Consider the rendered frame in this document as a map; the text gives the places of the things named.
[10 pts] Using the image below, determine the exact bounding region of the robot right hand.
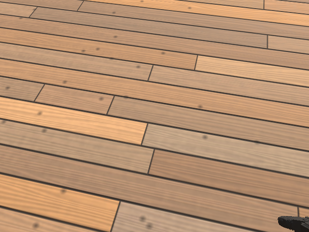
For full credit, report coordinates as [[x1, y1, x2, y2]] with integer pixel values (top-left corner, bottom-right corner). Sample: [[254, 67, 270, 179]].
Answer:
[[278, 216, 309, 232]]

